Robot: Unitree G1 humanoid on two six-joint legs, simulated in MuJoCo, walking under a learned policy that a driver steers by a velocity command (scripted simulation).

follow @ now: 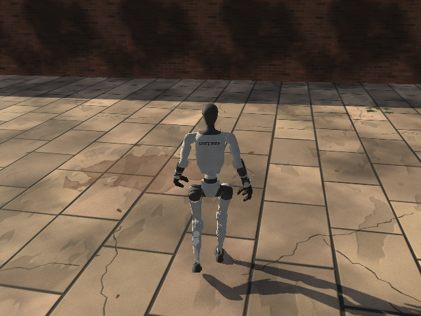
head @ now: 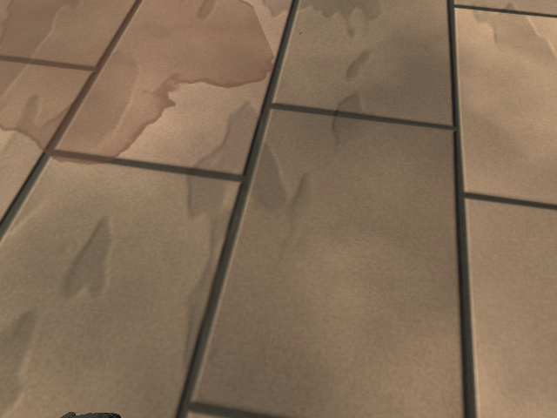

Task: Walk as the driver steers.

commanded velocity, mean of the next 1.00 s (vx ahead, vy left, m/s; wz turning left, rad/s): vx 0.40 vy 0.00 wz -0.46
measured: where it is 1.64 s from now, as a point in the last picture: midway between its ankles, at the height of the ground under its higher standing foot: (308, 367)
